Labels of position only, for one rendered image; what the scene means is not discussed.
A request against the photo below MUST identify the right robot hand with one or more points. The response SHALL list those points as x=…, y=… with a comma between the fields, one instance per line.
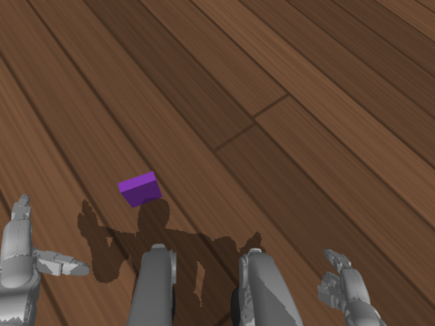
x=336, y=291

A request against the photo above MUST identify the left robot hand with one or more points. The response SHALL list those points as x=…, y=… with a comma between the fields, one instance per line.
x=17, y=240

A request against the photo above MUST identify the left robot arm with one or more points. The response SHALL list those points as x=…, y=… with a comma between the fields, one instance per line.
x=19, y=291

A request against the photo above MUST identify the right robot arm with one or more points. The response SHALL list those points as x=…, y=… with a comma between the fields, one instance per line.
x=359, y=313

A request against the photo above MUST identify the carton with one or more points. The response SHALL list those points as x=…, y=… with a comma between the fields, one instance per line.
x=140, y=190

